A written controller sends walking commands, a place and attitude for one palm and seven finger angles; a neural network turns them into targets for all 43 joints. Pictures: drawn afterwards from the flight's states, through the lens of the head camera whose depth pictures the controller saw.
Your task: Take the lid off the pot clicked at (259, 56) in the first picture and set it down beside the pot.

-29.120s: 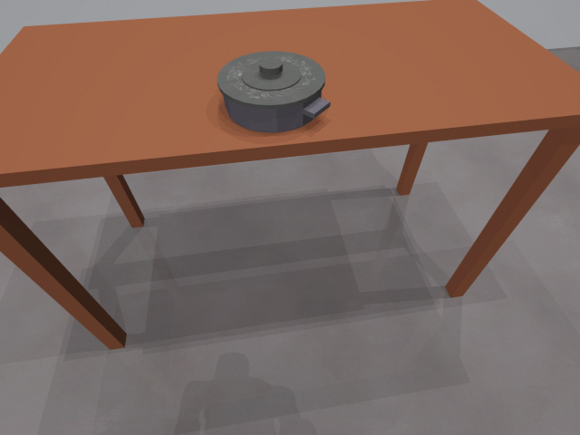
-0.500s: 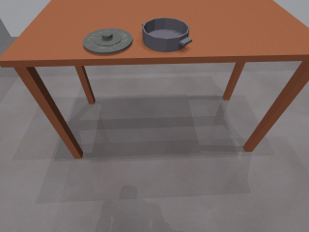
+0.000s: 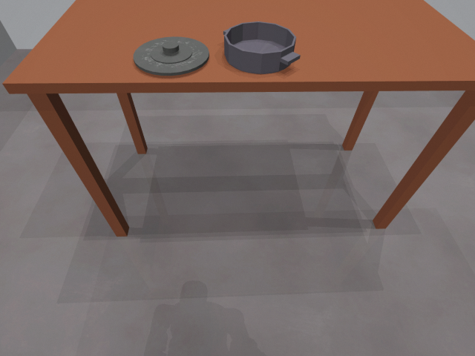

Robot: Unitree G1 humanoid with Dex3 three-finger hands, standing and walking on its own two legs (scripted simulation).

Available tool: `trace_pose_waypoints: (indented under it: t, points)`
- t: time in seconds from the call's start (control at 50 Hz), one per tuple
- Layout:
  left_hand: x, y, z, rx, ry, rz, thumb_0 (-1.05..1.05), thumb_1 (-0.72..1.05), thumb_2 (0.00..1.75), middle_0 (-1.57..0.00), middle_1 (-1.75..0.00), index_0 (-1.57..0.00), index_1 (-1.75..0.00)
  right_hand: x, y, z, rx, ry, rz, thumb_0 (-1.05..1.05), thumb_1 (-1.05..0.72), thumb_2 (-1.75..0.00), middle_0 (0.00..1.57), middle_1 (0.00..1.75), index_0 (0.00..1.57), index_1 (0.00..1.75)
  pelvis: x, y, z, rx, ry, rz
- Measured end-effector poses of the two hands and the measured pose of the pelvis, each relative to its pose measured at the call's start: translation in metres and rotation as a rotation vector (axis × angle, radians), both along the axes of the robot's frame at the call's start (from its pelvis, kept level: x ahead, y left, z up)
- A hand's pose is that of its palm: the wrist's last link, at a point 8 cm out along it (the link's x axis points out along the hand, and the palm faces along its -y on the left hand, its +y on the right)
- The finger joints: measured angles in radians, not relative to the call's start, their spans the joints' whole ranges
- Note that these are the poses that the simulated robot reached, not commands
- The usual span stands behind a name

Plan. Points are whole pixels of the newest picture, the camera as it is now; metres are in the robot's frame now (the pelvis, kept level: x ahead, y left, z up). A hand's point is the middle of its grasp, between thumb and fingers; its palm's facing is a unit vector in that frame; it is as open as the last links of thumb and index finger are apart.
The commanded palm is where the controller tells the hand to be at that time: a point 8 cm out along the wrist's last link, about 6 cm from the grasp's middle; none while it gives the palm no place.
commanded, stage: look to check the result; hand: left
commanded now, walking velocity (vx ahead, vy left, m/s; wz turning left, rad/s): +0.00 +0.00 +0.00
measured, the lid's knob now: (170, 47) +0.85 +0.22 +0.10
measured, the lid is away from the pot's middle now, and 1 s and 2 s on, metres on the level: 0.25 0.25 0.25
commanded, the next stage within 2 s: stand and wait in 0.10 s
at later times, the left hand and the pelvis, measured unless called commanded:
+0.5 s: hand out of the picture +0.01 +0.19 -0.18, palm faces +0.00 -0.98 -0.20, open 7.4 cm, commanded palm none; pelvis -0.02 +0.01 +0.00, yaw +0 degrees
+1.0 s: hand out of the picture +0.00 +0.19 -0.18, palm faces +0.01 -0.98 -0.20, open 7.4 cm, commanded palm none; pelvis -0.03 +0.01 +0.00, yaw +1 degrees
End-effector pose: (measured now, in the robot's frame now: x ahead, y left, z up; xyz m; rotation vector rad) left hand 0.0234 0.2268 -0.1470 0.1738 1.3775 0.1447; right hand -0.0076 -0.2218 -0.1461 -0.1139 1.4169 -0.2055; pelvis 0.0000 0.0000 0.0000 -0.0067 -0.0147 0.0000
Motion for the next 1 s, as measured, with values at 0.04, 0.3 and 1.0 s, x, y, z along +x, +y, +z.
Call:
trace_pose_waypoints:
  t: [0.04,0.3,1.0]
  points:
    - [0.000,0.002,0.000,0.000,-0.006,-0.001,0.00,0.91,0.90,-0.20,-0.30,-0.20,-0.30,-0.001,0.001,0.000,0.000,-0.004,0.001,0.00,-0.90,-0.90,0.20,0.30,0.20,0.30,-0.002,0.001,0.000,0.000,-0.001,0.000]
    - [-0.008,0.009,0.000,-0.002,-0.011,-0.004,0.00,0.91,0.90,-0.20,-0.30,-0.20,-0.30,-0.007,0.007,0.001,-0.001,-0.011,0.008,0.00,-0.90,-0.90,0.20,0.30,0.20,0.30,-0.012,0.008,0.000,0.000,-0.003,0.004]
    - [-0.032,0.011,-0.002,-0.004,0.007,0.013,0.00,0.91,0.90,-0.20,-0.30,-0.20,-0.30,-0.015,0.008,0.001,-0.002,-0.015,0.025,0.00,-0.90,-0.90,0.20,0.30,0.20,0.30,-0.025,0.010,-0.001,-0.001,-0.006,0.015]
